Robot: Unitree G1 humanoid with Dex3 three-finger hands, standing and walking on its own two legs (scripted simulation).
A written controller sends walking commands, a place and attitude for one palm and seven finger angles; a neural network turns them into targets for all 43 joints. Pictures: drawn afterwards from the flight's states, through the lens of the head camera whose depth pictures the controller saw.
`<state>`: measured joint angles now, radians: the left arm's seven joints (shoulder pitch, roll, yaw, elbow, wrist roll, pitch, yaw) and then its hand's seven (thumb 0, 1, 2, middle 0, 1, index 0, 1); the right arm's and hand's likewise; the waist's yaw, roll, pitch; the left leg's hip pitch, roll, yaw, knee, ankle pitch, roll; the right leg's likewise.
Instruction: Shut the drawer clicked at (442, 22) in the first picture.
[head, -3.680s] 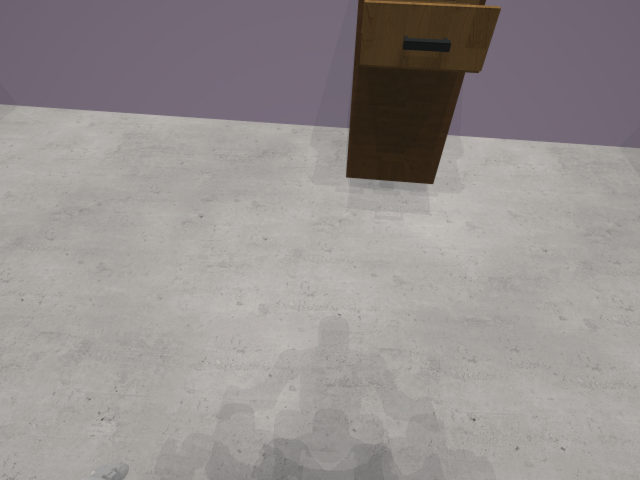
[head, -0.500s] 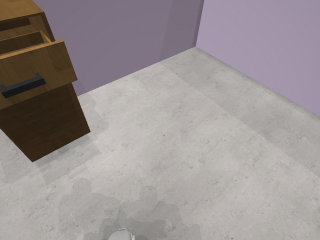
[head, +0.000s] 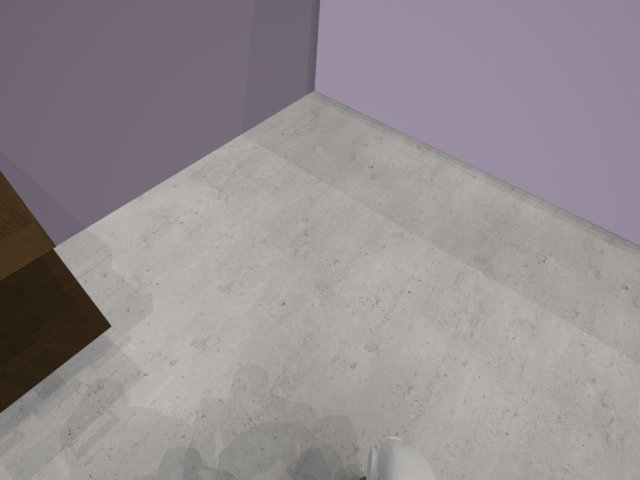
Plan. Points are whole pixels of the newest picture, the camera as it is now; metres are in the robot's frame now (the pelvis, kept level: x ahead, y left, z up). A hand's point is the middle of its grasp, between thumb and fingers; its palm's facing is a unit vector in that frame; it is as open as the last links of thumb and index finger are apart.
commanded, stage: turn to face it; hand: left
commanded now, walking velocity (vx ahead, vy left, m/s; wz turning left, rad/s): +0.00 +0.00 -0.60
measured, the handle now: out of the picture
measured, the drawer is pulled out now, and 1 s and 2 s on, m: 0.28 0.28 0.28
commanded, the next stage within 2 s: take the last steps up to it in 1.78 s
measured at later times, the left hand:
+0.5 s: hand (216, 435) +0.21 +0.16 -0.18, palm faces +0.11 -0.99 -0.13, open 7.4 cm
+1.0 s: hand out of the picture +0.09 +0.21 -0.16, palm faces +0.40 -0.86 -0.31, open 7.4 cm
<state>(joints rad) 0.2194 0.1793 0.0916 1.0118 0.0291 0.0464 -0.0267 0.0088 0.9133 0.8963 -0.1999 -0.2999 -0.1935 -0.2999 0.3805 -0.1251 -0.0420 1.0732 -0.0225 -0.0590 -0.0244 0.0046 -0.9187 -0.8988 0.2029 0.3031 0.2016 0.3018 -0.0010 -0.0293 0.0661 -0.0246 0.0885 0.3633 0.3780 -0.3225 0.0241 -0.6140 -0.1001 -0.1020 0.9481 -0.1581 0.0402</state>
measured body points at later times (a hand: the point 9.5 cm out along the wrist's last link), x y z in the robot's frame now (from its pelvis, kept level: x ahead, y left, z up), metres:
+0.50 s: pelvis +0.09 +0.00 -0.02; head +0.10 +0.02 +0.43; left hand +0.20 +0.21 -0.17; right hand +0.15 -0.24 -0.16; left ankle +0.12 +0.10 -0.74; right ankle +0.15 -0.12 -0.74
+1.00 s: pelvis +0.08 -0.03 -0.01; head +0.11 -0.04 +0.44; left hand +0.07 +0.25 -0.14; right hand +0.24 -0.25 -0.16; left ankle +0.13 +0.10 -0.74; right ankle +0.12 -0.16 -0.74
